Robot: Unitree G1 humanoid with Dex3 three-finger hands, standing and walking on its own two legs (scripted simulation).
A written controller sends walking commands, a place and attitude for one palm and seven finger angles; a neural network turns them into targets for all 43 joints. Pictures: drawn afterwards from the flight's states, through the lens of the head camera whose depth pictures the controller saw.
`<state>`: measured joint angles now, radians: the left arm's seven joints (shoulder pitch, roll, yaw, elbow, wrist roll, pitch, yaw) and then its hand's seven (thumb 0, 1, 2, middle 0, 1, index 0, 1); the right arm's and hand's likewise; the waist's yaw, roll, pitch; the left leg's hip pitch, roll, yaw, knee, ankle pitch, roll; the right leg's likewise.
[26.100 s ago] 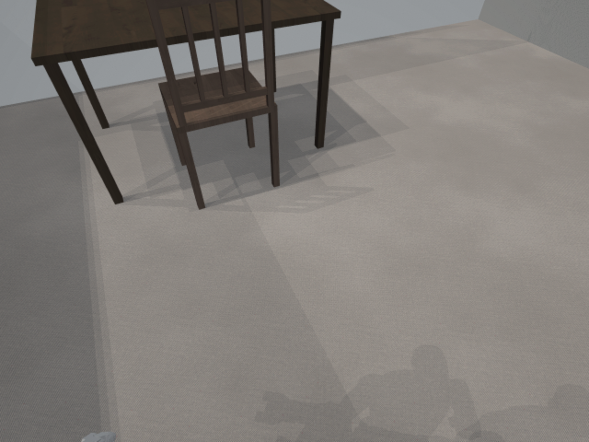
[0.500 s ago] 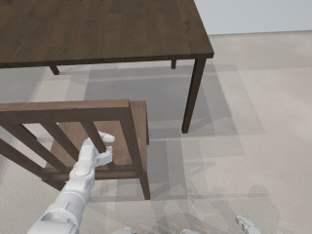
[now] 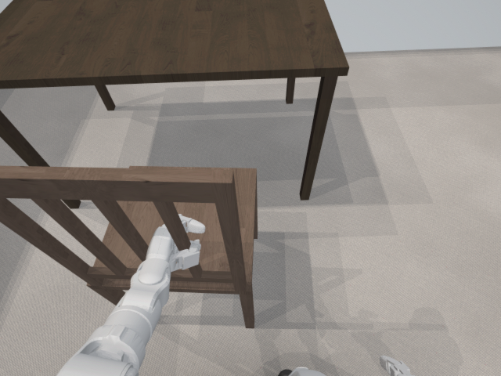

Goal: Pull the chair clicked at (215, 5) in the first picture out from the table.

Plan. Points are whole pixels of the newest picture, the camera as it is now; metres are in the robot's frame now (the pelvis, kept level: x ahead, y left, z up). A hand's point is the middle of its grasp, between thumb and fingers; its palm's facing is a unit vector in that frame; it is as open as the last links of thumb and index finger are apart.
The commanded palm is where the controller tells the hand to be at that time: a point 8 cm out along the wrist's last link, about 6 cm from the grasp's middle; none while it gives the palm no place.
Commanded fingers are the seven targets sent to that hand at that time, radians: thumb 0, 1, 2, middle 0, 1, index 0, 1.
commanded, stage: step backward, pulling the chair out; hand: left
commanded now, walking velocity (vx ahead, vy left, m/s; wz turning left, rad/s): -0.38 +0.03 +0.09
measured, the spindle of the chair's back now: (136, 242) +0.35 +0.24 -0.06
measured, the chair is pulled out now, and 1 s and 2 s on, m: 0.35 0.56 0.58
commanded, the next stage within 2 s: stop walking, hand still on the chair in 0.72 s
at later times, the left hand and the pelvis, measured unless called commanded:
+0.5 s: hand (194, 314) +0.22 +0.11 -0.06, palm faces +0.02 -0.98 -0.18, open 5.3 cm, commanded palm +0.21 +0.16 -0.06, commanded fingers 0.00 0.90 0.90 -0.50 -1.45 -0.50 -1.45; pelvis -0.11 -0.02 -0.01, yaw +1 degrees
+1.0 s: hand out of the picture +0.11 +0.10 -0.06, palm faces -0.02 -0.99 -0.15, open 5.2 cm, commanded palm +0.10 +0.15 -0.04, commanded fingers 0.00 0.90 0.90 -0.50 -1.45 -0.50 -1.45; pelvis -0.20 -0.01 -0.01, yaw +3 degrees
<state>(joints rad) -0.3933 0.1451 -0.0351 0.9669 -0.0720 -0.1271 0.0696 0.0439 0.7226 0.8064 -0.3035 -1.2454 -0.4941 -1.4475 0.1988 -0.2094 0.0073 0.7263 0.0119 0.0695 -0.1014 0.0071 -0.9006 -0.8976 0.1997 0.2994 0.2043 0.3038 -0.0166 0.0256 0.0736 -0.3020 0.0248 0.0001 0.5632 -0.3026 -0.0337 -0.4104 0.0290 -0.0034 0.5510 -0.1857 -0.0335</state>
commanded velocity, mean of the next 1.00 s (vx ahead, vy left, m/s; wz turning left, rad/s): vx -0.24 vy -0.01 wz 0.03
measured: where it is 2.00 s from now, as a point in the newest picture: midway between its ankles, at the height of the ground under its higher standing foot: outside the picture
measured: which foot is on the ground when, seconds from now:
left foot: down 0.00-0.46, up 0.48-0.72, down 0.74-1.00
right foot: down 0.00-0.76, up 0.78-0.88, down 0.90-1.00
